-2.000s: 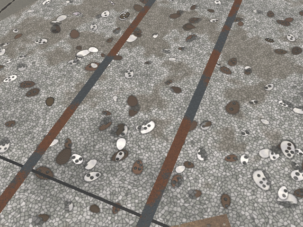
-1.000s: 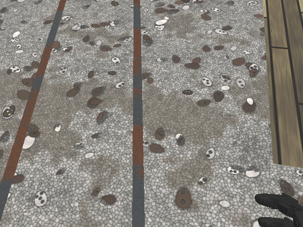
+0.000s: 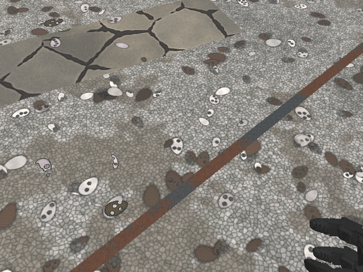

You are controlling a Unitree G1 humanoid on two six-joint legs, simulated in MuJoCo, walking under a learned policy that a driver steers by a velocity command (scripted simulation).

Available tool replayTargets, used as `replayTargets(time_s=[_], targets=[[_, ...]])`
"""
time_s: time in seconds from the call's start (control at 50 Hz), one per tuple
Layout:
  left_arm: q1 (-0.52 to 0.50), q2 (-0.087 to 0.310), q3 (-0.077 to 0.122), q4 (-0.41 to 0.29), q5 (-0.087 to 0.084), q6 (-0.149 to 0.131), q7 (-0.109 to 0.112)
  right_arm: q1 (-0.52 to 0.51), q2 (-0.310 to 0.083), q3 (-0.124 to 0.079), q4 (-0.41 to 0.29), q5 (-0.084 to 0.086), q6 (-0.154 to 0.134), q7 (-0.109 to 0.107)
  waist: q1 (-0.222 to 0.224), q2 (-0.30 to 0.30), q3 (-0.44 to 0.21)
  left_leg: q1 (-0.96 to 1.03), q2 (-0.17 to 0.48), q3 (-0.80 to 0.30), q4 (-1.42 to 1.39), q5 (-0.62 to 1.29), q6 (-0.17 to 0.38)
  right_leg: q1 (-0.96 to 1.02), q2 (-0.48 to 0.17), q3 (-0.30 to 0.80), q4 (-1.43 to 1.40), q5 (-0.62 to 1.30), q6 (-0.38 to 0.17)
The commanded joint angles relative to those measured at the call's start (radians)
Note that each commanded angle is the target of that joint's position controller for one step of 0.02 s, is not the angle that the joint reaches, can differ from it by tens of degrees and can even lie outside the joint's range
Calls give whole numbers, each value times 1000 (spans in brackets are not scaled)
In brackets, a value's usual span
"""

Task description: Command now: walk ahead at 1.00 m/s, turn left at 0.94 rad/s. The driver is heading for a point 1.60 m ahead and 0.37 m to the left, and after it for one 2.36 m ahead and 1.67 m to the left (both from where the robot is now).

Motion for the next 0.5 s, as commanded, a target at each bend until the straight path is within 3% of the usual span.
replayTargets(time_s=[0.02,0.04,0.06,0.08,0.1,0.12,0.14,0.16,0.18,0.2,0.24,0.28,0.3,0.34,0.38,0.4,0.42,0.44,0.46,0.48,0.5], targets=[[-185,252,51,-137,-5,0,17,516,-239,-120,65,10,13,-13,-389,-127,-216,842,-111,19,-65,-8,102,-458,-206,52,665,1534,-104],[-153,96,8,-148,17,-21,10,563,-270,-120,118,17,25,-33,-310,142,-183,1048,9,-227,-75,-37,143,-772,-35,87,1087,261,-70],[-48,34,-28,-243,-18,-70,-5,460,-318,-114,41,-12,2,-32,-157,365,-403,1274,213,-885,-336,-418,378,-1094,99,302,1367,-88,-59],[-187,151,-12,-259,-35,-105,-12,471,-232,-107,26,-24,-12,-36,-246,158,-395,1225,223,-996,-490,-618,312,-1158,28,417,1291,48,-103],[-264,141,-15,-286,-55,-114,-9,452,-210,-100,37,-34,-30,-36,-211,39,-233,1063,203,-933,-528,-581,268,-1163,3,403,1197,99,-115],[-272,115,-21,-270,-35,-114,-1,385,-194,-95,36,-34,-45,-30,-142,-120,-135,863,171,-849,-528,-458,240,-1088,-35,405,1103,143,-107],[-245,106,-17,-254,-13,-102,2,323,-169,-86,30,-40,-53,-31,-90,-127,-94,719,120,-749,-519,-341,228,-1002,-59,416,1029,161,-91],[-212,109,-12,-244,-7,-83,-3,284,-147,-77,25,-45,-54,-37,-49,-76,-62,614,82,-682,-531,-283,232,-948,-71,421,987,168,-70],[-212,111,-8,-241,-1,-67,-4,269,-122,-71,33,-33,-52,-42,-37,-58,-28,545,56,-627,-544,-243,231,-928,-81,411,922,163,-49],[-233,102,-9,-247,5,-55,-4,275,-105,-64,46,-20,-51,-50,-36,-51,2,479,39,-576,-552,-213,223,-913,-90,396,849,165,-33],[-369,63,-23,-301,22,-51,-3,296,-108,-64,64,-9,-49,-72,-76,-47,64,342,-14,-485,-573,-130,205,-870,-66,338,656,304,-3],[-476,12,-36,-336,22,-55,-13,304,-125,-71,85,-7,-39,-87,-123,-9,73,238,-74,-413,-551,-141,150,-742,-20,303,435,525,9],[-510,6,-36,-350,14,-58,-18,328,-141,-78,96,-4,-36,-89,-150,-1,56,202,-73,-418,-557,-186,126,-653,5,291,364,610,10],[-529,50,-13,-362,-18,-61,-20,359,-147,-84,118,6,-38,-92,-167,37,28,257,-52,-480,-524,-275,96,-580,17,340,284,669,18],[-543,89,4,-370,-38,-64,-18,376,-131,-85,135,14,-35,-97,-166,67,28,406,-25,-534,-451,-271,76,-615,5,381,218,608,14],[-530,105,13,-369,-43,-67,-18,383,-126,-87,144,13,-28,-99,-153,78,20,475,-5,-556,-403,-206,67,-614,3,382,206,554,6],[-453,131,31,-354,-48,-70,-15,380,-129,-90,148,5,-20,-99,-108,92,-25,525,4,-557,-316,-71,48,-548,9,369,218,483,-11],[-280,163,57,-324,-54,-68,-8,360,-125,-85,141,-13,-14,-90,-7,92,-134,541,-29,-519,-119,101,11,-379,-1,346,244,418,-36],[-24,183,63,-289,-51,-56,5,323,-65,-58,110,-47,-11,-78,113,69,-329,376,-56,-463,205,62,-23,-27,-117,431,368,268,-67],[32,284,71,-259,3,-52,-10,558,82,-16,70,10,-21,-68,-37,-462,-531,42,-183,-357,604,-552,-70,305,-408,1063,131,-175,-252],[-12,208,62,-271,0,-46,-23,512,-7,-10,78,52,-16,-79,-12,-489,-457,-112,-64,-297,730,-453,-70,237,-434,1263,1,-514,-252]])
Keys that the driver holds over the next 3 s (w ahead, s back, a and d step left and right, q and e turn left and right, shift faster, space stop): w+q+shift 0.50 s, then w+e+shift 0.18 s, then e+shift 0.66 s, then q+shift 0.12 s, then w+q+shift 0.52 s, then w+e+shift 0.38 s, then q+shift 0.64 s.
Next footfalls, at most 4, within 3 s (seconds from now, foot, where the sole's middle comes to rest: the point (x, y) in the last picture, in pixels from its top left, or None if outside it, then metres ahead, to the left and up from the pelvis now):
0.02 left None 0.24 0.06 -0.74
0.46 right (212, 212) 0.68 -0.05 -0.74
0.86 left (115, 170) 0.82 0.36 -0.74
1.24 right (176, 148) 0.97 0.12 -0.74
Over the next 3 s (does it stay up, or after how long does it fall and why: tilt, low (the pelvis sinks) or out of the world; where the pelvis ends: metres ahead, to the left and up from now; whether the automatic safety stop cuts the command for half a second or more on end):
stays up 1.73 0.53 0.04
